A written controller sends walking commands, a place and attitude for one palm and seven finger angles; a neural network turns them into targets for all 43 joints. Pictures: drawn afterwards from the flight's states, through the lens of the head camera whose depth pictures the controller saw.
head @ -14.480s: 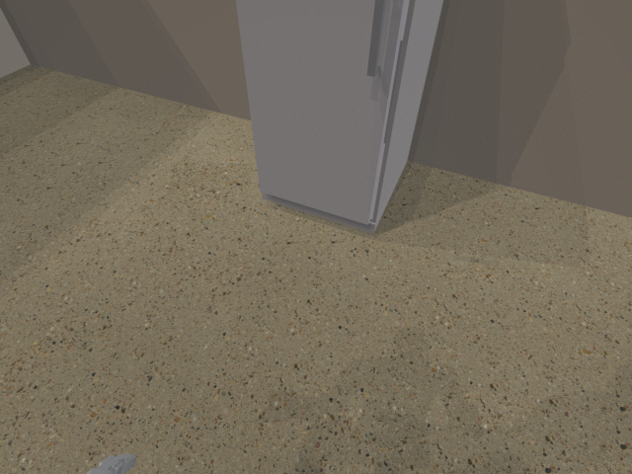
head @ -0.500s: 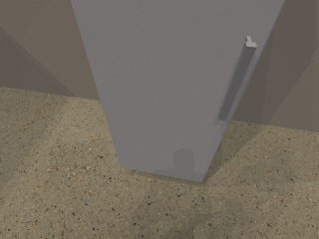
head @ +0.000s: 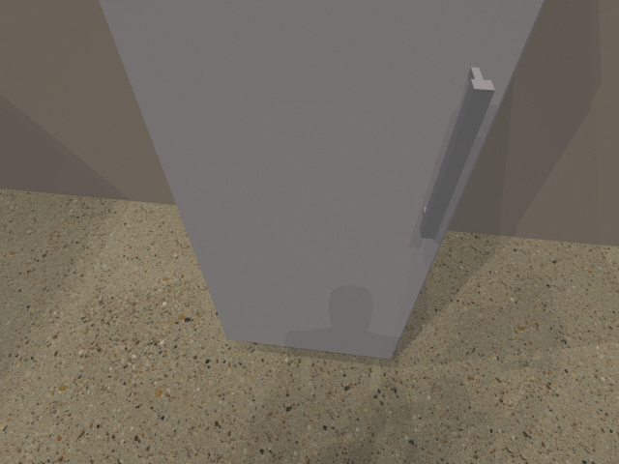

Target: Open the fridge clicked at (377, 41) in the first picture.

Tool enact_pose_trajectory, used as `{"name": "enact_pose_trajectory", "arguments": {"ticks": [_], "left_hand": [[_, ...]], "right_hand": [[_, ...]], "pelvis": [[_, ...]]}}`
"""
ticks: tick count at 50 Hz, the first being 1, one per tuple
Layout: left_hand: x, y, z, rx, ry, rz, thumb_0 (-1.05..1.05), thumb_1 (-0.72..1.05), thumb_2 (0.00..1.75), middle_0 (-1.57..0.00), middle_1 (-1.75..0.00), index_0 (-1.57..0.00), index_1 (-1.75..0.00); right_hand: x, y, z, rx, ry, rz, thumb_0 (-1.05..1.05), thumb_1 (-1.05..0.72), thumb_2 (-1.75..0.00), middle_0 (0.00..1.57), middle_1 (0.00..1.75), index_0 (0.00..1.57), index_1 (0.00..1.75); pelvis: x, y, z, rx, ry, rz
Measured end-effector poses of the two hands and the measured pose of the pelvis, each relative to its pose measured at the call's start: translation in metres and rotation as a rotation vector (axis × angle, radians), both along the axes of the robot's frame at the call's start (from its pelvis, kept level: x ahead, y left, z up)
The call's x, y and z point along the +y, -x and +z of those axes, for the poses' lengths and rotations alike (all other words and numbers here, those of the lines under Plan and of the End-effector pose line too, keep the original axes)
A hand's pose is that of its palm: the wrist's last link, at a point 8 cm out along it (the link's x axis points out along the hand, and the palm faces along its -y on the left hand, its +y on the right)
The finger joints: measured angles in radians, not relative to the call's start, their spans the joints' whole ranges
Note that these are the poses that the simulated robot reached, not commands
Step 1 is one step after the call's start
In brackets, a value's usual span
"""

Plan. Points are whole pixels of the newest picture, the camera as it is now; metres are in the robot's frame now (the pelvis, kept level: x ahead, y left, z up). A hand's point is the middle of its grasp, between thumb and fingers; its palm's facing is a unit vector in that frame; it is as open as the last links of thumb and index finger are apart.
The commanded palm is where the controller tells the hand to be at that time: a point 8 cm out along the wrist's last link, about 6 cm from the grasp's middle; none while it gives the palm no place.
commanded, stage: come to a stop and stand still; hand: right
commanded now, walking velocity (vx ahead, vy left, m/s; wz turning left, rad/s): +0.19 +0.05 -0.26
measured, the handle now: (448, 164) +0.51 -0.17 +0.12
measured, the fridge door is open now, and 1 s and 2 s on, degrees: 0 0 0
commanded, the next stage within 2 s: none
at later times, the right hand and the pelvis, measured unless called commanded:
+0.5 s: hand out of the picture +0.15 -0.18 -0.16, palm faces +0.07 +0.96 -0.26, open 7.3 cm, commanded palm none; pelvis +0.09 +0.02 +0.00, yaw -4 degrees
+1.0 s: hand out of the picture +0.07 -0.19 -0.17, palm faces +0.15 +0.97 -0.20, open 7.4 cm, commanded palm none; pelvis +0.05 +0.00 +0.01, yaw -5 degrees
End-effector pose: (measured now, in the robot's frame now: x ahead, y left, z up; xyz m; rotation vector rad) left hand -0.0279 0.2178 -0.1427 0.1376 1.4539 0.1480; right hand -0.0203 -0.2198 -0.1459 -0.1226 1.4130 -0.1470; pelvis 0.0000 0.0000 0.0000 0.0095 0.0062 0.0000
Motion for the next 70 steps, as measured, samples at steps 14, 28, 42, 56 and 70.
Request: {"name": "enact_pose_trajectory", "arguments": {"ticks": [14,28,42,56,70], "left_hand": [[-0.024,-0.074,0.021,-0.028,-0.033,-0.062,0.00,0.91,0.90,-0.20,-0.30,-0.20,-0.30],[0.027,-0.134,-0.014,-0.017,0.009,-0.028,0.00,0.91,0.90,-0.20,-0.30,-0.20,-0.30],[0.043,-0.196,0.020,-0.243,-0.050,-0.145,0.00,0.91,0.90,-0.20,-0.29,-0.20,-0.30],[0.007,-0.102,0.018,-0.102,-0.015,-0.108,0.00,0.94,0.90,-0.20,-0.30,-0.20,-0.30],[0.030,-0.092,0.002,-0.076,-0.017,-0.038,0.00,0.91,0.90,-0.20,-0.30,-0.20,-0.30]], "right_hand": [[-0.013,-0.056,0.003,0.037,-0.022,-0.063,0.01,-0.91,-0.90,0.20,0.30,0.20,0.30],[-0.005,-0.174,0.019,-0.189,0.122,-0.003,0.01,-0.92,-0.90,0.20,0.30,0.20,0.30],[-0.001,-0.122,0.018,-0.185,0.074,-0.058,0.01,-0.91,-0.90,0.20,0.30,0.20,0.30],[-0.006,-0.052,0.016,-0.039,0.018,-0.094,0.01,-0.91,-0.90,0.20,0.30,0.20,0.30],[0.032,-0.058,0.006,-0.055,0.018,-0.053,0.01,-0.91,-0.90,0.20,0.30,0.20,0.30]], "pelvis": [[-0.016,-0.060,0.012,-0.003,-0.013,-0.057],[0.024,-0.094,-0.003,-0.013,0.029,-0.073],[0.021,-0.061,0.007,-0.004,0.054,-0.078],[0.005,-0.052,0.015,-0.012,0.026,-0.078],[0.023,-0.060,0.003,-0.009,-0.014,-0.081]]}}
